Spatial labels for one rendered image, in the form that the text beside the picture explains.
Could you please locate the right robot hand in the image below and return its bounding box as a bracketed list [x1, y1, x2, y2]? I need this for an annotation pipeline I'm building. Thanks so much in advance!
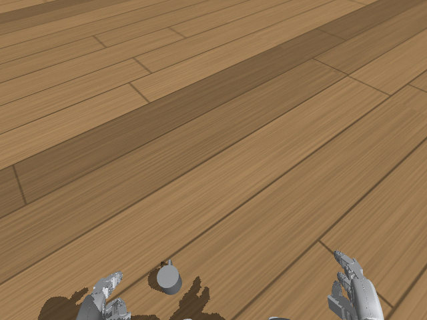
[328, 250, 384, 320]

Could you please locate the mug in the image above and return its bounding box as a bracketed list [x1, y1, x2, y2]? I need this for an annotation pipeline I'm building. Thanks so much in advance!
[157, 259, 182, 295]

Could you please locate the left robot hand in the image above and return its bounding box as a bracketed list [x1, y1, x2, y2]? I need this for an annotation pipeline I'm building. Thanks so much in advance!
[76, 271, 131, 320]

